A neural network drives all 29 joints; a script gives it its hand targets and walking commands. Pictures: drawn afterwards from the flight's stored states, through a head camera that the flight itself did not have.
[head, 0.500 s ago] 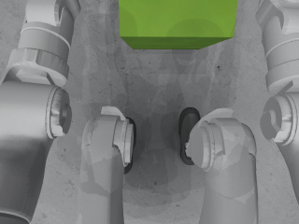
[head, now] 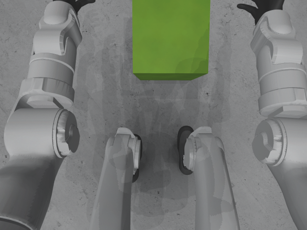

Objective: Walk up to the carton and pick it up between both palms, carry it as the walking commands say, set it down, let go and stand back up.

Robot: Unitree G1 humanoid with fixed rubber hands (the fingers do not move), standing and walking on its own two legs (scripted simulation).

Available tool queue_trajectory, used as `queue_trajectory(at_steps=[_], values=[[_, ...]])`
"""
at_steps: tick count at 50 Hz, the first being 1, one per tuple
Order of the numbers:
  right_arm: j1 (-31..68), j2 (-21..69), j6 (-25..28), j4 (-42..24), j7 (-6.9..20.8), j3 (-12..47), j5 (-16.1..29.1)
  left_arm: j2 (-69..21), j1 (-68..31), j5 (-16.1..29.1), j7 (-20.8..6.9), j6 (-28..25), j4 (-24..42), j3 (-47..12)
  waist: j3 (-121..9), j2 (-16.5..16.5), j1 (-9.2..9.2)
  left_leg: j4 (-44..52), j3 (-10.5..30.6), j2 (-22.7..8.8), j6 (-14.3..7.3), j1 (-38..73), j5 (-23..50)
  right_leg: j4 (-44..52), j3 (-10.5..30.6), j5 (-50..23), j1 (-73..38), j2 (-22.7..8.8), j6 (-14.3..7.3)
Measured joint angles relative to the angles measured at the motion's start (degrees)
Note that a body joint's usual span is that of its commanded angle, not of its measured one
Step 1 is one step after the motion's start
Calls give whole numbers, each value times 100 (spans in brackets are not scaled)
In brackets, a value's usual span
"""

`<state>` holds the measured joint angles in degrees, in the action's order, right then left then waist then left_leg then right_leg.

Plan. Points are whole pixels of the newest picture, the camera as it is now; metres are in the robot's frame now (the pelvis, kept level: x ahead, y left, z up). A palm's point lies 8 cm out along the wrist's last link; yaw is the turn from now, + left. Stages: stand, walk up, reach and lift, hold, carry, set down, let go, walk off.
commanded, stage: set down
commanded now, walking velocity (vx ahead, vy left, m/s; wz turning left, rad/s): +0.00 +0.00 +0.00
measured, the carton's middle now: (167, 47) +0.55 -0.03 -0.38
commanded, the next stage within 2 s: let go in 0.64 s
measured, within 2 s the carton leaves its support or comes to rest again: neither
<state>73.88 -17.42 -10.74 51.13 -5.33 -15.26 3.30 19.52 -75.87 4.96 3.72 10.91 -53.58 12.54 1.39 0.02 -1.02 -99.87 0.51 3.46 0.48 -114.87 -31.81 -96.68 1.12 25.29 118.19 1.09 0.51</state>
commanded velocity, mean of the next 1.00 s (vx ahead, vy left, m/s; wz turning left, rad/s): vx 0.00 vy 0.00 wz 0.00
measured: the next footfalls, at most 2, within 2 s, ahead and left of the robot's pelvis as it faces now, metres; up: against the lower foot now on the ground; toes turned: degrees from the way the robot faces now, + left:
none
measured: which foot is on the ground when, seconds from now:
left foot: down 0.00-1.00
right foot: down 0.00-1.00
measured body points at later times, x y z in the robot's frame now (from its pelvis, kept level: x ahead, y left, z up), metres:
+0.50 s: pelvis +0.02 +0.00 +0.14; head +0.34 -0.01 +0.47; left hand +0.57 +0.19 +0.05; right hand +0.55 -0.21 +0.04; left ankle +0.08 +0.11 -0.47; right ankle +0.11 -0.12 -0.47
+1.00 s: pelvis +0.07 +0.00 +0.21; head +0.33 -0.01 +0.58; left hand +0.48 +0.21 +0.09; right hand +0.46 -0.23 +0.09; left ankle +0.08 +0.11 -0.47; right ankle +0.11 -0.12 -0.47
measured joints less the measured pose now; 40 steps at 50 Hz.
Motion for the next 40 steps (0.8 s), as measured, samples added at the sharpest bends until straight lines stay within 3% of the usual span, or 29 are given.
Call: queue_trajectory(at_steps=[17,33,40], values=[[-500,209,-51,-278,172,-189,-262,-113,522,-330,-316,-10,155,386,-285,17,13,2272,45,-59,2,1654,675,2222,52,-604,-1677,16,-19],[-941,579,197,-158,384,-674,-978,-468,915,-986,-595,-278,4,942,-291,5,55,4258,130,-80,2,3197,1342,4199,40,-1214,-3266,-19,-34],[-1597,715,231,-637,426,-557,-1209,-724,1629,-1271,-505,-305,603,914,-200,21,39,4571,150,-82,0,3538,1381,4494,30,-1235,-3606,-26,-40]])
